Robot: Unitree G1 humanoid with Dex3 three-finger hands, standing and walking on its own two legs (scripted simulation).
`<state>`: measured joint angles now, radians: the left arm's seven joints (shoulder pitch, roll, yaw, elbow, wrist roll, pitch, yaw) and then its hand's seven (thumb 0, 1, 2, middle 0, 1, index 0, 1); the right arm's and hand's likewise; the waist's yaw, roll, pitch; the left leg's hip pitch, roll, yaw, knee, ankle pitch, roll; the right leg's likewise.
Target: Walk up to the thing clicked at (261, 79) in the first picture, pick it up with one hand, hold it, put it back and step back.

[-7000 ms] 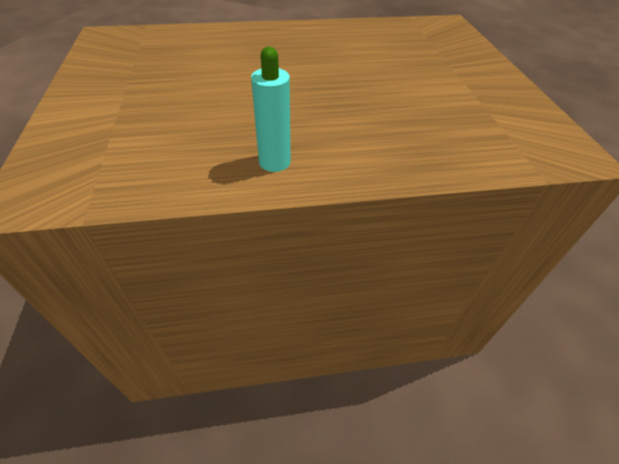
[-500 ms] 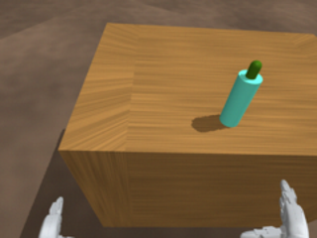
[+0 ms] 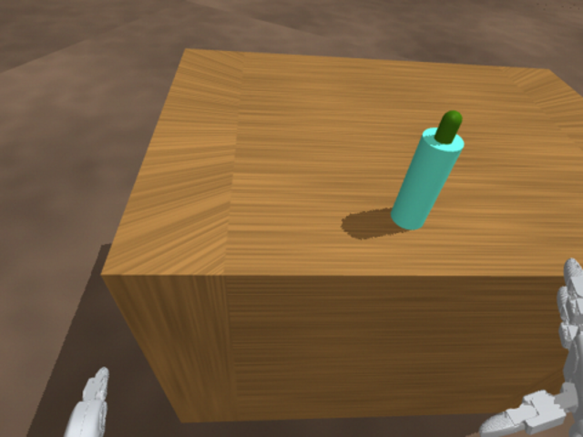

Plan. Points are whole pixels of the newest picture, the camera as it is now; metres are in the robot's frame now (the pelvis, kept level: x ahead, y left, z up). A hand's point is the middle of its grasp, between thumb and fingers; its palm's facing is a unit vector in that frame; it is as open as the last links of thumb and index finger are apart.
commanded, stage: rise first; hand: right
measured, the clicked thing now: (428, 171) +0.47 -0.22 +0.13
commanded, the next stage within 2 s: go down in 0.86 s
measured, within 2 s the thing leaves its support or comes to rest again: neither
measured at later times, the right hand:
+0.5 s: hand (562, 344) +0.18 -0.25 +0.16, palm faces +0.37 +0.82 -0.43, open 17.4 cm
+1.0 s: hand (571, 324) +0.18 -0.24 +0.19, palm faces +0.39 +0.81 -0.44, open 17.4 cm
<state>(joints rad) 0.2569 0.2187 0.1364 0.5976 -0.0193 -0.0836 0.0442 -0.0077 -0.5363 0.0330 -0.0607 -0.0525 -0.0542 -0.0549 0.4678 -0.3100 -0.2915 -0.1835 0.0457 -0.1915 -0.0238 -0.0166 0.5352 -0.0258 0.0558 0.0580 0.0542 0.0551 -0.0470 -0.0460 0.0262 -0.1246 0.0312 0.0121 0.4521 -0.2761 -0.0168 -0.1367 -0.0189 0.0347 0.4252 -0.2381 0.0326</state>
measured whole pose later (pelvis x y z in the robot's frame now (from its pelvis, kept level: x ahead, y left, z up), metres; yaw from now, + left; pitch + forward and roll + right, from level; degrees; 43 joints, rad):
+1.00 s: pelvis -0.01 +0.00 +0.00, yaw +0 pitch -4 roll -1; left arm 0.27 0.21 0.18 0.58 -0.02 -0.12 0.03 -0.01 -0.54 0.07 -0.06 -0.07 -0.06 -0.06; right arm 0.42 -0.33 -0.40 -0.37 0.06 -0.35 0.01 -0.02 0.53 -0.05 0.06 0.06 0.06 0.06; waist -0.05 -0.06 0.04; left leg -0.12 0.04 0.01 0.45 -0.27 -0.02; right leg -0.13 -0.01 0.04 0.42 -0.23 0.03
